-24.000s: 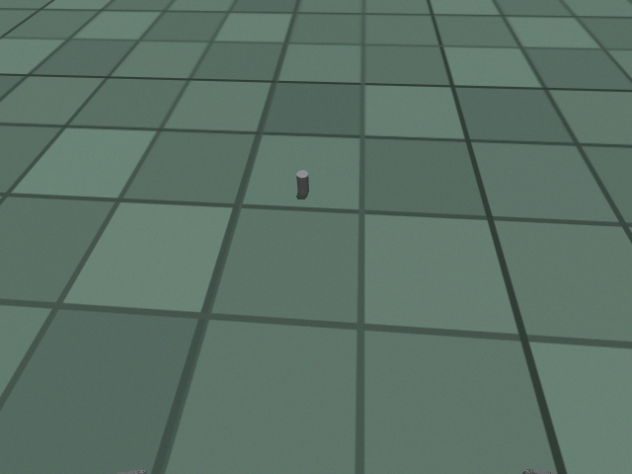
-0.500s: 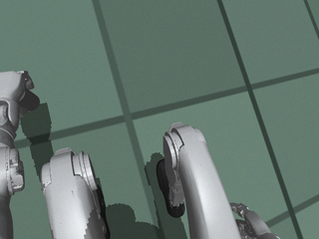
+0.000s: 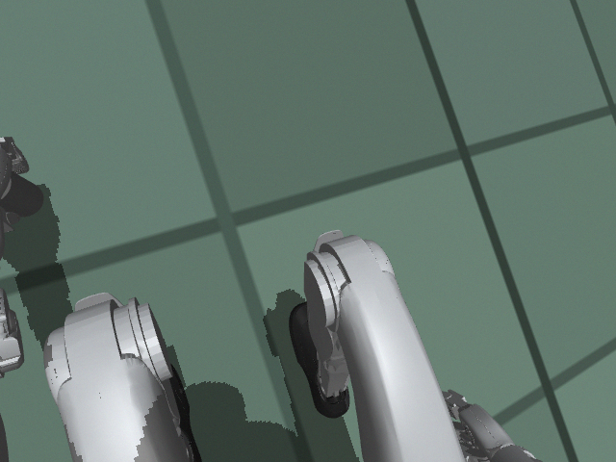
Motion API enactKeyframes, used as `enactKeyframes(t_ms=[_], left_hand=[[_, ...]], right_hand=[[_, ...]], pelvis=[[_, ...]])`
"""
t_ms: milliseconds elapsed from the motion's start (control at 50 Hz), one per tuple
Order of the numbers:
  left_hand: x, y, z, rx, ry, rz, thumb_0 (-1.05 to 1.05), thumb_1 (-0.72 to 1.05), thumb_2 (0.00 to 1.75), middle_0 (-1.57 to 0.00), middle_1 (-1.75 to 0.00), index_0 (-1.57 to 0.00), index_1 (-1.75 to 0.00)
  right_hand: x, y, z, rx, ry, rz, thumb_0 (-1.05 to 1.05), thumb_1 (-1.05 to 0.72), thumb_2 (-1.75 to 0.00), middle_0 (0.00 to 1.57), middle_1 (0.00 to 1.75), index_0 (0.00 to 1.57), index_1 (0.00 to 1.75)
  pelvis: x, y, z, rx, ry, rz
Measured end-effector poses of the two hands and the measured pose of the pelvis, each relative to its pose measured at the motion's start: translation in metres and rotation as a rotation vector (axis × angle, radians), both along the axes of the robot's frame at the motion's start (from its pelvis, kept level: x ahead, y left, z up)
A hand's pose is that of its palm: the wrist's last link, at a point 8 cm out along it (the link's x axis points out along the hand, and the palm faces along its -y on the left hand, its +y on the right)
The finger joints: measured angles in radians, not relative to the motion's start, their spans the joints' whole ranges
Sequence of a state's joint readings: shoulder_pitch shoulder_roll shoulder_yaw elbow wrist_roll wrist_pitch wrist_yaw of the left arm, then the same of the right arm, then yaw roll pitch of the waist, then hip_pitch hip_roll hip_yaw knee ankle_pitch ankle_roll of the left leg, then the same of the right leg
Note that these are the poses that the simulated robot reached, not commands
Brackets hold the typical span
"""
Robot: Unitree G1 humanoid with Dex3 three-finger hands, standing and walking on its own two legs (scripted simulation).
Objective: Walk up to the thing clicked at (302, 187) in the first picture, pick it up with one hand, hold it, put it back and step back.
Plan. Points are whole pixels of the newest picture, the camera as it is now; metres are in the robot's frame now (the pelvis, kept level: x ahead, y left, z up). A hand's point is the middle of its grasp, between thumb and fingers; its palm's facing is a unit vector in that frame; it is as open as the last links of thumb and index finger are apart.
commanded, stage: rest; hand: left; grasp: from above
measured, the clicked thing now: (5, 191) +0.47 +0.29 -0.23
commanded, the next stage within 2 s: open in 0.80 s
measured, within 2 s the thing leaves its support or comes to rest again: rests again in 0.34 s
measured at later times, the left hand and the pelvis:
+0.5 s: hand out of the picture +0.45 +0.30 -0.22, palm faces -0.45 -0.12 -0.89, open 8.4 cm; pelvis +0.00 +0.00 -0.01, yaw -2 degrees
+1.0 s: hand out of the picture +0.45 +0.30 -0.22, palm faces -0.45 -0.13 -0.88, open 8.4 cm; pelvis +0.00 +0.00 -0.01, yaw -3 degrees
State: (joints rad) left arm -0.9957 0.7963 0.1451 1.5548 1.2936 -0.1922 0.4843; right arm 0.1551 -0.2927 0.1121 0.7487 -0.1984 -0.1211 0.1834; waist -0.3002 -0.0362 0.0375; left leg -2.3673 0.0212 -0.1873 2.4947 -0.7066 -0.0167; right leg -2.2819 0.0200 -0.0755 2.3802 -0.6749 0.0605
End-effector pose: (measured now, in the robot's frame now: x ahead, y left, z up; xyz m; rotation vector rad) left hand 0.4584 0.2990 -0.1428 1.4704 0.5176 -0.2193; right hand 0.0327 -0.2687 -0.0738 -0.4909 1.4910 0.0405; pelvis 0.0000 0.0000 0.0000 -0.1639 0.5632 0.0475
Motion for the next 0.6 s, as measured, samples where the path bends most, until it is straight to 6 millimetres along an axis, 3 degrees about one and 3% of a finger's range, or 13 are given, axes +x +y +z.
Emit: enactKeyframes(t_ms=[600], left_hand=[[0.003,0.003,-0.023,-0.008,-0.001,0.007,-0.02,0.15,0.65,-0.89,-0.76,-0.7,-0.75]], right_hand=[[-0.005,0.004,0.005,0.021,0.021,0.069,0.0,-0.92,-0.9,0.2,0.3,0.2,0.3]], pelvis=[[0.001,0.002,-0.008,-0.026,-0.028,-0.017]])
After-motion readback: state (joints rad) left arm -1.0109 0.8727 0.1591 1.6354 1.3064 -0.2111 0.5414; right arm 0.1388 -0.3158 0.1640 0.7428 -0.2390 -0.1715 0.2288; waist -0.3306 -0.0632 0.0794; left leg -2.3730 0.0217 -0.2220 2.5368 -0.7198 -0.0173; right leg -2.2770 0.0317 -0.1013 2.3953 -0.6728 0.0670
